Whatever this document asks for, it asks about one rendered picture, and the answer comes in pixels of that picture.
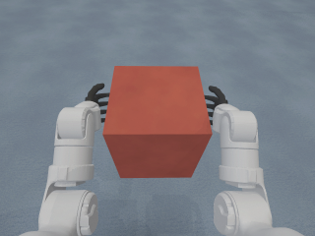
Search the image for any carton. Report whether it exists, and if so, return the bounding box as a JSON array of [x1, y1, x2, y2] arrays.
[[102, 66, 213, 178]]

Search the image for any robot right forearm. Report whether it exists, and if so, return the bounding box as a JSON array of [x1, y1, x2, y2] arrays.
[[212, 103, 273, 224]]

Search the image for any robot right upper arm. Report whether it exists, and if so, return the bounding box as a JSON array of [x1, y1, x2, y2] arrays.
[[214, 191, 304, 236]]

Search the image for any robot right hand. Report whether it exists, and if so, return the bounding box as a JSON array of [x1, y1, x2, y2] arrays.
[[204, 86, 228, 126]]

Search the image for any robot left hand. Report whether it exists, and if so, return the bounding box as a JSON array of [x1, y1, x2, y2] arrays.
[[85, 83, 110, 123]]

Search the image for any robot left forearm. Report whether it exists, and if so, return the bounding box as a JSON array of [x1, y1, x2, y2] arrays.
[[38, 100, 101, 228]]

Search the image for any robot left upper arm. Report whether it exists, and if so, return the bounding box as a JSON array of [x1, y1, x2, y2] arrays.
[[19, 190, 98, 236]]

